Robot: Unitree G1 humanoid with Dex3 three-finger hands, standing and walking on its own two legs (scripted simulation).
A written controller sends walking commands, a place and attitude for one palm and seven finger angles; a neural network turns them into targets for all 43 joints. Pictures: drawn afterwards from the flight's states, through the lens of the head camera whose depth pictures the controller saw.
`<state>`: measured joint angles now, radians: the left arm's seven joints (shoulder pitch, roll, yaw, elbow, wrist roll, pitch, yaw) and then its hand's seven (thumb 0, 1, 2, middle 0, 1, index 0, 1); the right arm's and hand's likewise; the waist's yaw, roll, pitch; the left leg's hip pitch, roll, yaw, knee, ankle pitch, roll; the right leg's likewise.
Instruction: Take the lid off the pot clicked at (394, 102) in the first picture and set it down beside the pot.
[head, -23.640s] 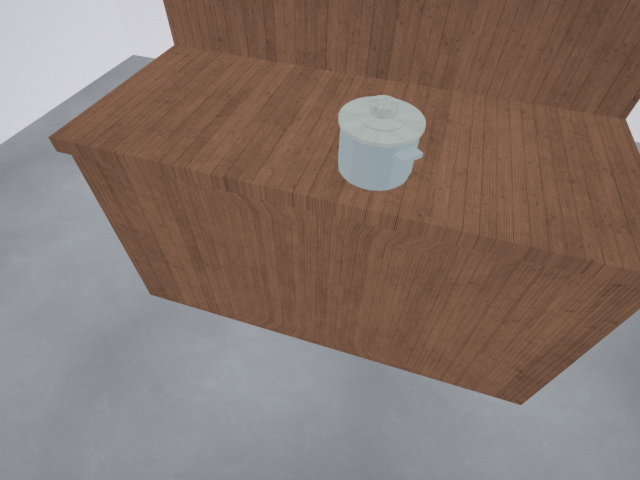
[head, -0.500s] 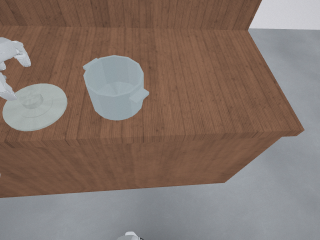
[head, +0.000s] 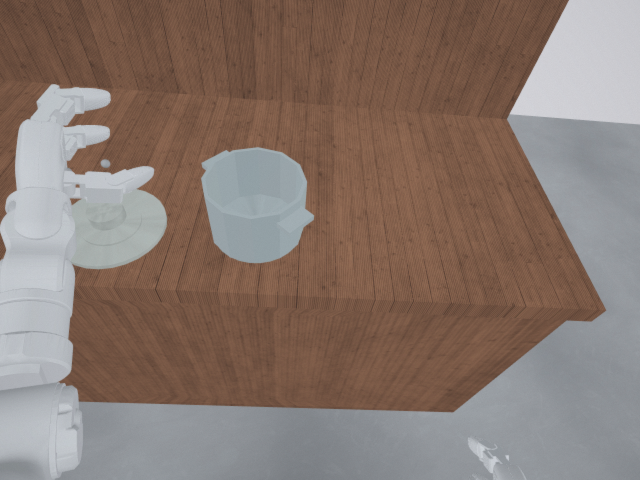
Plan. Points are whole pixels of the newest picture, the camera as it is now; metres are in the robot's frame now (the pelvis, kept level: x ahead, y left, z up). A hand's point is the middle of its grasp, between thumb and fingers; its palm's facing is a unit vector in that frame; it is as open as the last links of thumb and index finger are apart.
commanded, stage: draw the hand back to the body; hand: left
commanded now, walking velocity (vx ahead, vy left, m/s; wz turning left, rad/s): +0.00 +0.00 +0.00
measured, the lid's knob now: (106, 213) +0.49 +0.38 -0.02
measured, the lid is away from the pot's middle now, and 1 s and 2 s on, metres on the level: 0.24 0.24 0.24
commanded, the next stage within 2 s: step back with the hand held close in 1.52 s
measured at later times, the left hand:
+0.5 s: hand (115, 209) +0.34 +0.25 +0.17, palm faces +0.48 -0.83 -0.27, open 8.8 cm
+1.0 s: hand (109, 284) +0.25 +0.22 +0.16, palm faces +0.46 -0.84 -0.28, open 7.4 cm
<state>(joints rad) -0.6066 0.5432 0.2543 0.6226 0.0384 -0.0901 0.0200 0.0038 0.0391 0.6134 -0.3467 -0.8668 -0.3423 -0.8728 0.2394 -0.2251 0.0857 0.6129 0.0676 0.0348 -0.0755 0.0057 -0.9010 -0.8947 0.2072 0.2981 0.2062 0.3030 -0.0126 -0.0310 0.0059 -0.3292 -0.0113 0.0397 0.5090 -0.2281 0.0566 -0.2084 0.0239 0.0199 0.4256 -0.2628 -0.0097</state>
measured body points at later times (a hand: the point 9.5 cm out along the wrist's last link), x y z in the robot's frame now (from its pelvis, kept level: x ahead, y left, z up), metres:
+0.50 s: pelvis +0.02 -0.06 +0.01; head +0.02 -0.07 +0.46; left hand +0.31 +0.29 +0.18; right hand +0.18 -0.31 -0.10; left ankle +0.02 +0.08 -0.74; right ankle -0.03 -0.14 -0.74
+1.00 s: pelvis +0.01 -0.06 +0.01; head +0.00 -0.08 +0.46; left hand +0.22 +0.26 +0.18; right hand +0.21 -0.28 -0.08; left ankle +0.02 +0.08 -0.74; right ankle -0.03 -0.14 -0.74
